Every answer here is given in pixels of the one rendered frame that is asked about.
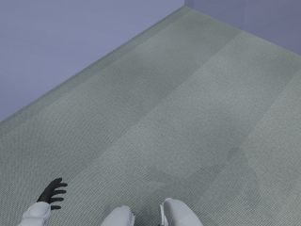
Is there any left robot forearm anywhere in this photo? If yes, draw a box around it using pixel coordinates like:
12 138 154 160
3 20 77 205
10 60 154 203
17 202 51 226

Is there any robot thigh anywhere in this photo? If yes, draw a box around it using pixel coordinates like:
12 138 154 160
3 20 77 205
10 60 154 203
100 207 135 226
158 200 203 226

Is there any left robot hand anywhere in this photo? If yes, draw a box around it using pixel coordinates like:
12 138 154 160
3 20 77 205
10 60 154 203
37 177 68 211

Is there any right robot thigh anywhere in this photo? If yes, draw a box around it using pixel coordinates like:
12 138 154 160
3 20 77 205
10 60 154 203
158 200 203 226

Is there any left robot thigh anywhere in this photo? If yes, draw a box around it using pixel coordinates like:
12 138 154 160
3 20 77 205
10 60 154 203
100 207 135 226

